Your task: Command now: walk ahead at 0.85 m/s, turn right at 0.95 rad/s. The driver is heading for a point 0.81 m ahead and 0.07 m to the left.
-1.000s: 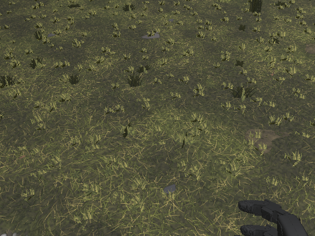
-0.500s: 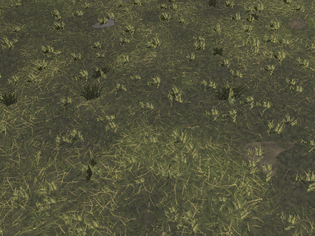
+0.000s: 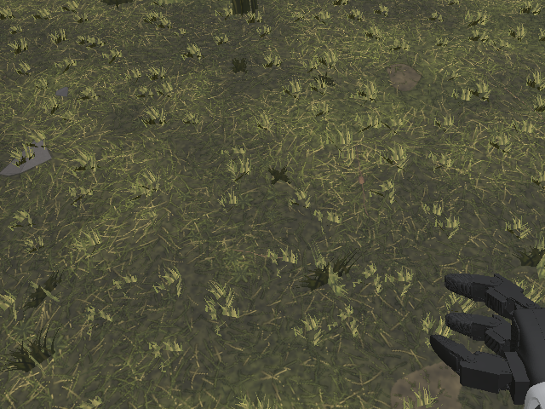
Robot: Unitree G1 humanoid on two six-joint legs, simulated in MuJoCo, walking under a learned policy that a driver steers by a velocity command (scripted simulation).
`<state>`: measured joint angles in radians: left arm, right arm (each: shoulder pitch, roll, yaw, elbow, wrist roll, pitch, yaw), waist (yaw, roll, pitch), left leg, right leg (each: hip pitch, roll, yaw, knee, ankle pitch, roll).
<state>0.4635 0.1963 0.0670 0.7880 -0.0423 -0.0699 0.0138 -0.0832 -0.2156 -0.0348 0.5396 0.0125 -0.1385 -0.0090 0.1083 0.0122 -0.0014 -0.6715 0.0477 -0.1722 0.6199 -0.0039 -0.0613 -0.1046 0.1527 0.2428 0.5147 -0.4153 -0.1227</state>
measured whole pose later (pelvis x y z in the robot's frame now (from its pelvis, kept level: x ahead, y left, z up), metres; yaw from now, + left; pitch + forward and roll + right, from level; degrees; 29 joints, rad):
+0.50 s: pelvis +0.28 +0.02 -0.01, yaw -25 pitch +2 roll +3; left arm 0.04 0.32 0.08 0.54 0.00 0.01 -0.03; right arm 0.23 -0.33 -0.09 0.82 0.03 -0.05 -0.01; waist -0.08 -0.02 0.07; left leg -0.14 0.08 0.22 0.58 -0.41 -0.05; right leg -0.48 -0.03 0.00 0.55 -0.04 -0.08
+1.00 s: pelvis +0.33 +0.06 +0.00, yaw -6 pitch +2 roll -3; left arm 0.04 0.29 0.11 0.72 0.01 0.03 0.06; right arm 0.27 -0.28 -0.08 0.73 -0.01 0.02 0.00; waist -0.04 -0.03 0.03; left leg -0.36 0.00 0.00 0.64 -0.32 0.05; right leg -0.56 -0.02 0.01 1.09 -0.47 0.04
